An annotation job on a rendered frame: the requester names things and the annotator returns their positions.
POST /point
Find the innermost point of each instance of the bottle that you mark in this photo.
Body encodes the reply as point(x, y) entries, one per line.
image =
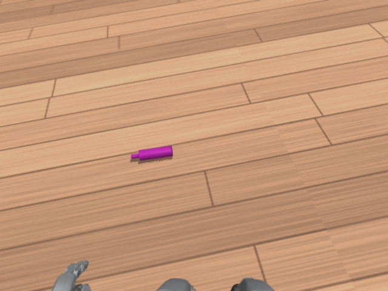
point(159, 152)

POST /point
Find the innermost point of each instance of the left robot hand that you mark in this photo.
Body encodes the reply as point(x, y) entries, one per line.
point(66, 281)

